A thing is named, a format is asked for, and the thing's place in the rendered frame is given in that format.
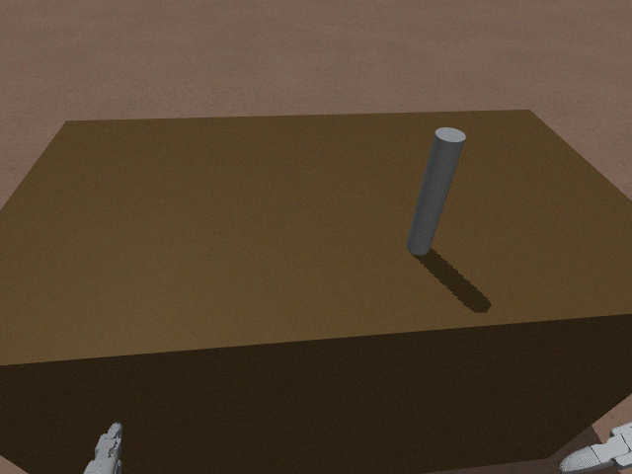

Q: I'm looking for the left robot hand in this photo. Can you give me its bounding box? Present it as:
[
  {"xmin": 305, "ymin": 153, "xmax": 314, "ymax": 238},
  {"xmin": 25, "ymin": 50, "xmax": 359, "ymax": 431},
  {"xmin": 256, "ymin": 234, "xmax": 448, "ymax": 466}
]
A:
[{"xmin": 83, "ymin": 422, "xmax": 122, "ymax": 474}]

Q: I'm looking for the can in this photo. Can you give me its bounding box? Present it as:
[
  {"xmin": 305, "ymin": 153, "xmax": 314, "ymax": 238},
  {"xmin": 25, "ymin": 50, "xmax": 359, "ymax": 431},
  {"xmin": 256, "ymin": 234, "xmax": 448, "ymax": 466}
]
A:
[{"xmin": 406, "ymin": 127, "xmax": 466, "ymax": 256}]

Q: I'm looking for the right robot hand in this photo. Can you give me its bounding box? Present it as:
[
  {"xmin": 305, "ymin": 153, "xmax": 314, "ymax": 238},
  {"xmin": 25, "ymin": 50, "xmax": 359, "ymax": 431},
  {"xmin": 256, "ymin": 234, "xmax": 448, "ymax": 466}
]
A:
[{"xmin": 559, "ymin": 422, "xmax": 632, "ymax": 474}]

